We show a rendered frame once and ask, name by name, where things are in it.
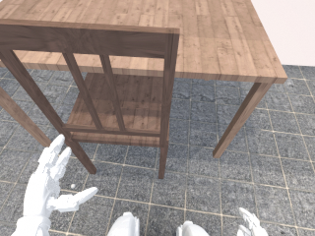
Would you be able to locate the chair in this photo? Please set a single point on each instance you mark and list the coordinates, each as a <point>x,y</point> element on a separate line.
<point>111,109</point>

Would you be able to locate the robot left hand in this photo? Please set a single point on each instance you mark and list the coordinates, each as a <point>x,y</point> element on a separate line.
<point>45,181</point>

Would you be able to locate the left robot forearm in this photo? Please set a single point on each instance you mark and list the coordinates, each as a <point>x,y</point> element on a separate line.
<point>32,225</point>

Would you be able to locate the table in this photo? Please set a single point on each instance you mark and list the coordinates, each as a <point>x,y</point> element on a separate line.
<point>221,40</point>

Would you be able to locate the left robot shin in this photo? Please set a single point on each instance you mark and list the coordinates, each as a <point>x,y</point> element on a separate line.
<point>127,213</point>

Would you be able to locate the robot right hand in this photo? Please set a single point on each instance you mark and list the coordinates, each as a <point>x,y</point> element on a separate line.
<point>253,224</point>

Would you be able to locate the left robot thigh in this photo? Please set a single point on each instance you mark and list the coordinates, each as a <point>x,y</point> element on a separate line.
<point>125,225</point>

